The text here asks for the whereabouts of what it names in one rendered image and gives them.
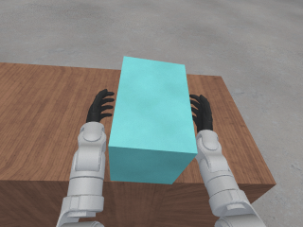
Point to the carton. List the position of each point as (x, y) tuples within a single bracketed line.
[(152, 138)]

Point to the robot right hand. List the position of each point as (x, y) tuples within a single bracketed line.
[(203, 118)]

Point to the pedestal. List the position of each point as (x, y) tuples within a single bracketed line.
[(43, 107)]

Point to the robot right upper arm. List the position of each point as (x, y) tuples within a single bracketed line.
[(244, 220)]

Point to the robot left forearm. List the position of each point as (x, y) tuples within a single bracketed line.
[(84, 195)]

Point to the robot right forearm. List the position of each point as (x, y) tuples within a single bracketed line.
[(225, 197)]

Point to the robot left hand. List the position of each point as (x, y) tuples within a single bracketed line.
[(94, 113)]

